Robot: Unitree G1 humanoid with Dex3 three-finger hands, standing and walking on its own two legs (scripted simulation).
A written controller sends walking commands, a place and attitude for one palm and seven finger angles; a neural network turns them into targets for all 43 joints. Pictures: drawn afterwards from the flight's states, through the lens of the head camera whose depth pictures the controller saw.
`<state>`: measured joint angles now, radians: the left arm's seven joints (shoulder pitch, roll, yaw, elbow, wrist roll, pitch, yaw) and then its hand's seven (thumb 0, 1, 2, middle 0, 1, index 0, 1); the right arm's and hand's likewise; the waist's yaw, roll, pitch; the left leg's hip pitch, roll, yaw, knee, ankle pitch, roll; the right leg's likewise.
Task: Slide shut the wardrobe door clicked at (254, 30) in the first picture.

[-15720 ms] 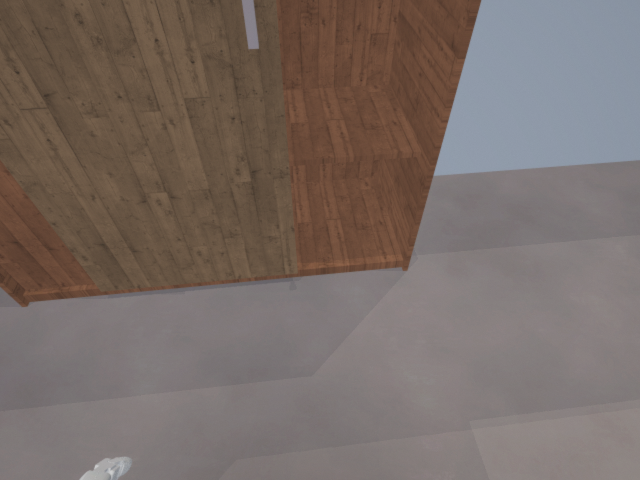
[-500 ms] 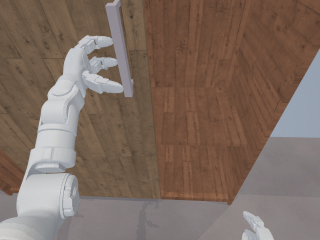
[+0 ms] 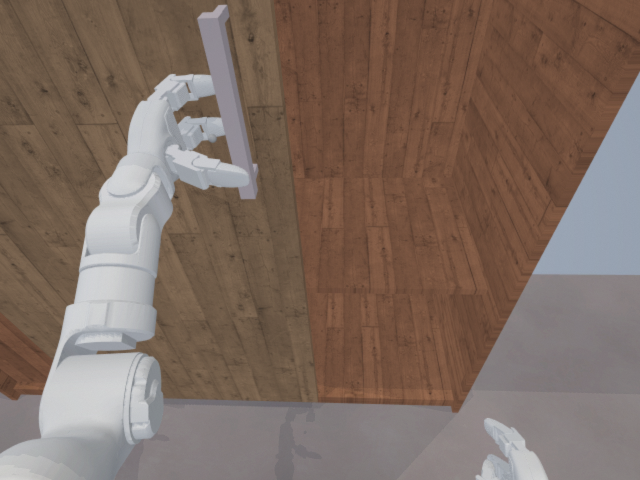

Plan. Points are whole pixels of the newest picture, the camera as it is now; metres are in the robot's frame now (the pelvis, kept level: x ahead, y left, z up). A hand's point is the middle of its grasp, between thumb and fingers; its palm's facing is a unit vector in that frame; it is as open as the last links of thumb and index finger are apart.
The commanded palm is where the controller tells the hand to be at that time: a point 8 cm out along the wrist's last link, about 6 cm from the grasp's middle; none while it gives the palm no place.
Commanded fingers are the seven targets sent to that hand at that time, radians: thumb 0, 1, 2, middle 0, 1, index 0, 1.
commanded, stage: slide the fingers in behind the handle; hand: left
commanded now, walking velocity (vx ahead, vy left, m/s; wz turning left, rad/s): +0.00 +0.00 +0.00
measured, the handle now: (236, 111) +0.49 +0.13 +0.25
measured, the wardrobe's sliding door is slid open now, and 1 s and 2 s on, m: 0.42 0.41 0.41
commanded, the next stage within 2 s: move the hooked fingers beside the handle in 0.58 s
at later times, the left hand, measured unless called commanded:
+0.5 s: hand (210, 149) +0.40 +0.14 +0.25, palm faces +0.03 -1.00 +0.01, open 13.9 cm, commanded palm +0.38 +0.18 +0.24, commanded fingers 0.00 -0.50 0.30 -0.30 -1.20 -0.30 -1.20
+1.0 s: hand (215, 150) +0.40 +0.13 +0.25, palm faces +0.03 -1.00 -0.01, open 14.1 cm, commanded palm +0.38 +0.18 +0.24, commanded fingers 0.00 -0.50 0.30 -0.30 -1.20 -0.30 -1.20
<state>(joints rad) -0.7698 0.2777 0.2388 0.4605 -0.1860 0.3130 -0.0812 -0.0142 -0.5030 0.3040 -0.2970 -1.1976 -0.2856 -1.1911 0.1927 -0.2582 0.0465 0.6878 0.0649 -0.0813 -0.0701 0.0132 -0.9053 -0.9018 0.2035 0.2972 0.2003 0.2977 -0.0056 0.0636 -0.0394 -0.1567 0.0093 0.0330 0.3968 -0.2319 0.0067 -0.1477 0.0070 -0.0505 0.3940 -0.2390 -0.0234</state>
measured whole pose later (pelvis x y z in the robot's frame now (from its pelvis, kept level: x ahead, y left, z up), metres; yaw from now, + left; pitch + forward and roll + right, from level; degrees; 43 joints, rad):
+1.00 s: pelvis -0.01 +0.01 +0.00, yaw +1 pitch -2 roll +0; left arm -0.76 0.21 0.15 0.43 -0.18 0.33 0.00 -0.01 -0.50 0.30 -0.29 -1.20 -0.27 -1.24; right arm 0.18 -0.24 0.06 0.73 0.06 -0.10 -0.06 0.01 -0.91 -0.90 0.20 0.30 0.20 0.30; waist 0.02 0.06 -0.03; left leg -0.15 -0.01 0.02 0.41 -0.22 0.02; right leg -0.13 -0.01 -0.06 0.40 -0.23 -0.01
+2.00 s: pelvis +0.00 +0.00 +0.00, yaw +0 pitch -1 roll +0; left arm -0.73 0.32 0.25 0.43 -0.20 0.32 -0.12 -0.01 -0.50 0.30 -0.30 -1.20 -0.30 -1.20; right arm 0.19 -0.26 0.05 0.68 0.07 -0.08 -0.07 0.01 -0.90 -0.90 0.20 0.30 0.20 0.30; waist -0.01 0.06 -0.04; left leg -0.16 0.01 0.02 0.40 -0.23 0.01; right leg -0.14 0.00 -0.06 0.39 -0.24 -0.02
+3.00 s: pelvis +0.00 +0.01 +0.00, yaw +0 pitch +0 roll +0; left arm -0.71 0.37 0.29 0.45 -0.21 0.31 -0.17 -0.01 -0.50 0.30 -0.30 -1.20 -0.30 -1.20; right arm 0.23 -0.28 0.04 0.68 0.07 -0.08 -0.08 0.01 -0.90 -0.90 0.20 0.30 0.20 0.30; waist -0.01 0.06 -0.05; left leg -0.17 0.01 0.03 0.41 -0.24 0.01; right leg -0.14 0.01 -0.05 0.38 -0.24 -0.02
